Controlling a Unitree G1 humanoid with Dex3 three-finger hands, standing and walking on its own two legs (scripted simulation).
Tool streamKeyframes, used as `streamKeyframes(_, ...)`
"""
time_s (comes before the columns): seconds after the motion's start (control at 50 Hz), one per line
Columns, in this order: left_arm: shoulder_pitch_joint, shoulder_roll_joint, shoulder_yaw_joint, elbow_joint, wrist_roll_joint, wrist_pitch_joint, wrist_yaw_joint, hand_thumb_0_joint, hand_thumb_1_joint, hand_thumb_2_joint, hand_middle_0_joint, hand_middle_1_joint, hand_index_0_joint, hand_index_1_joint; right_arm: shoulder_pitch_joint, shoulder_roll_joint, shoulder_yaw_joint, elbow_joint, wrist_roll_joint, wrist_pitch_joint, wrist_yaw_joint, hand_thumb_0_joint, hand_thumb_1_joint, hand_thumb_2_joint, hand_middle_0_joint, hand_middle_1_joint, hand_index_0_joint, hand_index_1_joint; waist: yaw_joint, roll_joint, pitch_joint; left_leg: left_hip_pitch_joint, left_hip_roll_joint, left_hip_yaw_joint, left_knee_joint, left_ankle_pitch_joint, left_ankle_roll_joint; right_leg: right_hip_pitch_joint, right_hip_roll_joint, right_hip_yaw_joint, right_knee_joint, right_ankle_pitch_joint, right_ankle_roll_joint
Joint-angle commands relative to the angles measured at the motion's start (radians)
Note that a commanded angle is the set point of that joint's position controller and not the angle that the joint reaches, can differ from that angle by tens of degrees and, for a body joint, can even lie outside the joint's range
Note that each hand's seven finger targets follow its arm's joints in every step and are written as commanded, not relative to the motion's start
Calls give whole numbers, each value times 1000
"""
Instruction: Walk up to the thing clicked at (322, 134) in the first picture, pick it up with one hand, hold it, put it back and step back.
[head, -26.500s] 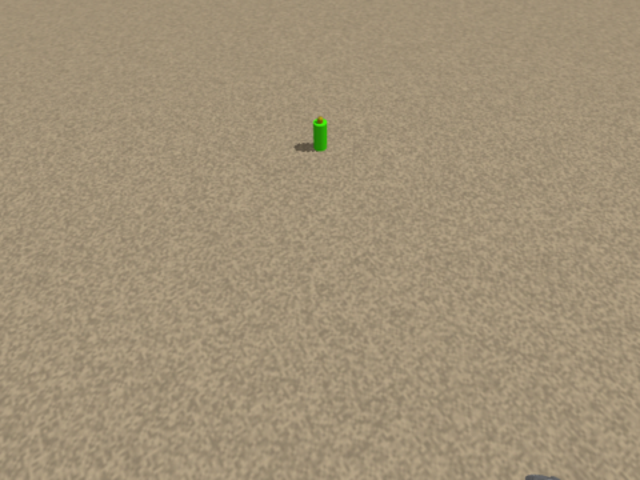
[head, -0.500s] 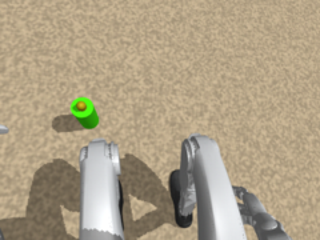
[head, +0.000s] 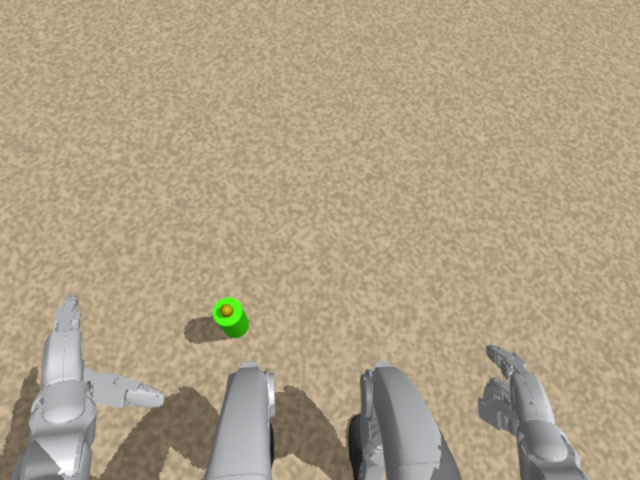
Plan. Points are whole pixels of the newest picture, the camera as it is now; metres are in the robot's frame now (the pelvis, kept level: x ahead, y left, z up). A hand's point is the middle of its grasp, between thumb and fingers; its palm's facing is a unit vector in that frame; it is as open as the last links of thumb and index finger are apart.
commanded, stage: home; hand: left
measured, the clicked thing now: (231, 317) +0.41 +0.20 -0.51
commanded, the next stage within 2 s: none
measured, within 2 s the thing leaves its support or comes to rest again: neither
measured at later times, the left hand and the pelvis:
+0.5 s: hand (120, 386) +0.21 +0.20 +0.06, palm faces +0.13 -0.94 -0.30, open 17.6 cm; pelvis +0.05 +0.02 +0.11, yaw +1 degrees
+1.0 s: hand (129, 398) +0.20 +0.19 +0.06, palm faces +0.14 -0.95 -0.29, open 17.6 cm; pelvis +0.04 +0.00 +0.12, yaw +2 degrees
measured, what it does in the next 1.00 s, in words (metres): rises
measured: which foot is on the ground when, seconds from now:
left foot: down 0.00-1.00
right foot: down 0.00-1.00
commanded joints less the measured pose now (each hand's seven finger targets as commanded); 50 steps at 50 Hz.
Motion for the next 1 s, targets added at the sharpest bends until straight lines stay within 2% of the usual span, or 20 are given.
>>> streamKeyframes(0.0, 13, 116, 1, -199, -7, 2, 30, 0, -573, 41, -49, -48, -49, -48, 95, -122, -46, -98, 2, -62, -32, 0, -897, -903, 201, 302, 201, 302, -10, 83, -316, 432, -26, 42, -333, 210, 36, 377, 7, 45, -362, 222, -12)
streamKeyframes(0.06, 57, 92, -26, -259, -12, 34, 45, 0, -566, 45, -50, -49, -50, -49, 97, -120, -42, -112, 6, -78, -45, 0, -897, -903, 201, 302, 201, 302, 0, 99, -286, 542, -28, 41, -422, 253, 27, 451, 11, 29, -420, 258, -13)
streamKeyframes(0.1, 101, 94, -26, -299, -14, 54, 56, 0, -585, 34, -48, -47, -48, -46, 100, -112, -36, -127, 8, -84, -58, 0, -897, -903, 201, 302, 201, 302, 5, 101, -266, 597, -29, 38, -472, 286, 25, 509, 12, 24, -463, 284, -12)
streamKeyframes(0.12, 136, 80, -42, -322, -15, 65, 59, 0, -574, 40, -49, -48, -49, -48, 103, -107, -34, -132, 8, -88, -63, 0, -897, -903, 201, 302, 201, 302, 11, 95, -253, 622, -31, 45, -493, 298, 25, 541, 11, 26, -488, 298, -11)
streamKeyframes(0.16, 167, 36, -79, -371, -19, 85, 63, 0, -565, 45, -50, -50, -50, -50, 112, -97, -28, -140, 4, -96, -73, 0, -897, -903, 201, 301, 201, 301, -6, 105, -229, 668, -31, 50, -537, 313, 25, 589, 14, 23, -526, 320, -10)
streamKeyframes(0.18, 196, 32, -85, -401, -21, 94, 66, 0, -562, 47, -50, -51, -51, -50, 115, -91, -25, -145, 2, -100, -79, 0, -897, -903, 201, 301, 201, 301, 6, 111, -219, 692, -32, 49, -559, 332, 24, 614, 14, 19, -545, 333, -9)
streamKeyframes(0.26, 305, -33, -155, -511, -27, 125, 67, 0, -595, 28, -47, -45, -47, -45, 110, -80, -20, -170, -3, -118, -93, 0, -897, -903, 201, 302, 201, 302, 5, 101, -147, 745, -31, 47, -633, 324, 21, 662, 21, 5, -606, 324, -9)
streamKeyframes(0.34, 419, -63, -178, -577, -24, 143, 62, 0, -591, 31, -47, -46, -48, -45, 109, -71, -20, -191, -9, -139, -101, 0, -897, -903, 201, 302, 201, 302, 10, 56, -80, 776, -25, 32, -678, 357, 19, 693, 33, -16, -636, 339, -8)
streamKeyframes(0.38, 434, -67, -177, -582, -22, 146, 55, 0, -591, 31, -47, -46, -48, -45, 108, -70, -21, -199, -14, -145, -100, 0, -897, -903, 201, 302, 201, 302, 11, 15, -42, 766, -25, 29, -692, 357, 21, 707, 35, -21, -655, 335, -6)
streamKeyframes(0.46, 433, -70, -178, -607, -21, 138, 40, 0, -597, 27, -47, -45, -47, -45, 101, -76, -21, -211, -19, -162, -96, 0, -897, -903, 201, 301, 201, 301, 12, 18, 8, 771, -25, 35, -723, 317, 18, 714, 35, -19, -676, 300, -3)
streamKeyframes(0.52, 413, -74, -172, -600, -15, 128, 30, 0, -597, 27, -47, -45, -47, -45, 107, -73, -22, -209, -25, -176, -96, 0, -897, -903, 201, 301, 201, 301, 2, 27, 4, 781, -28, 43, -720, 321, 17, 722, 32, -9, -682, 304, -2)
streamKeyframes(0.58, 396, -73, -169, -615, -12, 119, 23, 0, -595, 28, -47, -45, -47, -45, 108, -74, -21, -206, -31, -189, -93, 0, -898, -902, 201, 301, 201, 301, 5, 41, -33, 812, -33, 50, -712, 356, 16, 747, 28, 2, -679, 336, -2)
streamKeyframes(0.66, 399, -78, -176, -637, -10, 119, 24, 0, -592, 30, -47, -46, -47, -46, 112, -72, -22, -200, -36, -199, -95, 0, -898, -902, 201, 301, 201, 301, 5, 57, -101, 849, -42, 62, -686, 430, 16, 796, 22, 15, -685, 423, 3)
streamKeyframes(0.72, 409, -75, -168, -610, -11, 124, 26, 0, -611, 17, -45, -43, -45, -43, 101, -70, -17, -192, -34, -204, -94, 0, -899, -902, 201, 301, 201, 301, 10, 48, -68, 837, -42, 59, -699, 396, 17, 786, 23, 12, -696, 389, 3)
streamKeyframes(0.76, 404, -83, -172, -592, -12, 122, 23, 0, -607, 21, -45, -44, -46, -44, 93, -72, -17, -191, -33, -204, -92, 0, -899, -902, 201, 301, 201, 301, 6, 41, -28, 821, -40, 55, -718, 340, 17, 768, 25, 6, -706, 332, 2)
streamKeyframes(0.78, 406, -88, -177, -608, -12, 119, 24, 0, -605, 22, -46, -44, -46, -44, 91, -72, -18, -187, -34, -206, -91, 0, -899, -902, 201, 301, 201, 301, 18, 52, -31, 818, -38, 50, -727, 339, 14, 775, 26, 1, -701, 328, -2)
streamKeyframes(0.82, 418, -88, -174, -588, -12, 119, 21, 0, -595, 28, -47, -46, -47, -46, 93, -78, -21, -189, -33, -206, -90, 0, -899, -902, 201, 301, 201, 301, 15, 47, -25, 823, -37, 49, -732, 335, 13, 766, 29, -1, -705, 319, -2)
streamKeyframes(0.84, 427, -81, -166, -588, -13, 118, 21, 0, -606, 21, -45, -44, -46, -44, 90, -70, -16, -189, -32, -206, -88, 0, -899, -902, 201, 301, 201, 301, 24, 46, -12, 811, -38, 50, -731, 336, 14, 768, 28, -2, -707, 320, -1)
streamKeyframes(0.88, 412, -74, -159, -585, -16, 117, 18, 0, -606, 21, -46, -45, -46, -45, 89, -76, -20, -185, -32, -205, -85, 0, -899, -902, 201, 301, 200, 301, 24, 46, -7, 804, -40, 52, -736, 313, 16, 770, 26, 2, -716, 303, -2)
streamKeyframes(0.98, 425, -84, -167, -572, -16, 112, 13, 0, -586, 33, -48, -48, -48, -48, 91, -76, -23, -189, -32, -210, -85, 0, -899, -902, 201, 301, 200, 301, 15, 17, -34, 817, -42, 63, -718, 341, 21, 776, 23, 11, -719, 340, 5)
